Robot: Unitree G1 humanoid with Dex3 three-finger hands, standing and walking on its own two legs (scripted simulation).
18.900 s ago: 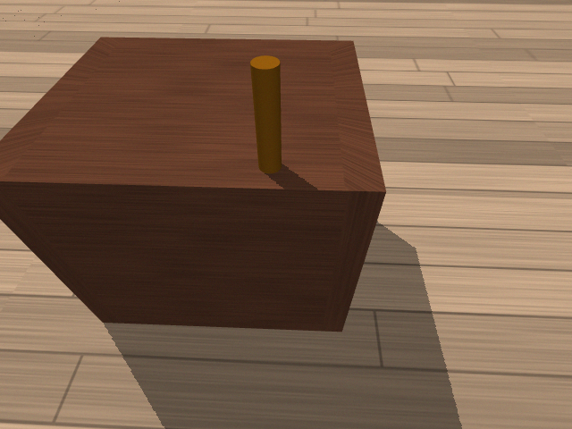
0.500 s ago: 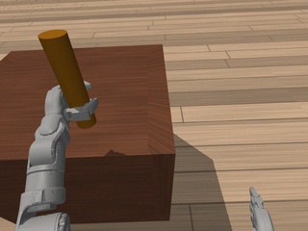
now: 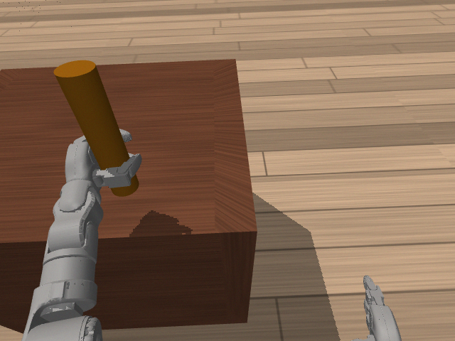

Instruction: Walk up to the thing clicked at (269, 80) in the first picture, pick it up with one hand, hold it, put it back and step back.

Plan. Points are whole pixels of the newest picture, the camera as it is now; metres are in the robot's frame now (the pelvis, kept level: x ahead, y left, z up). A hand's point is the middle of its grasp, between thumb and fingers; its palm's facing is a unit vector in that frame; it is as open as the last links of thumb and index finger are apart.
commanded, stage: lower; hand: left
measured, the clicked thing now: (105, 138) +0.40 +0.20 +0.19
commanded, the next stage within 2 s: loosen in 0.94 s
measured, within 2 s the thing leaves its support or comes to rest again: rests again in 0.88 s
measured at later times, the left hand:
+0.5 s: hand (129, 179) +0.40 +0.19 +0.09, palm faces +0.16 -0.99 -0.03, open 7.2 cm
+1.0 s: hand (135, 192) +0.39 +0.19 +0.05, palm faces +0.16 -0.99 -0.03, open 7.2 cm
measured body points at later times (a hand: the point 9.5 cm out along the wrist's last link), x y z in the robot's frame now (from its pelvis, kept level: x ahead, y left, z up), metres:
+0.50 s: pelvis +0.00 +0.00 +0.00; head +0.03 +0.00 +0.45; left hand +0.38 +0.24 +0.09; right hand +0.16 -0.26 -0.09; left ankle -0.02 +0.13 -0.73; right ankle +0.03 -0.14 -0.73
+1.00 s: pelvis +0.00 +0.00 -0.02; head +0.04 +0.00 +0.43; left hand +0.38 +0.24 +0.06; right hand +0.15 -0.25 -0.09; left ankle -0.02 +0.13 -0.73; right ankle +0.03 -0.14 -0.73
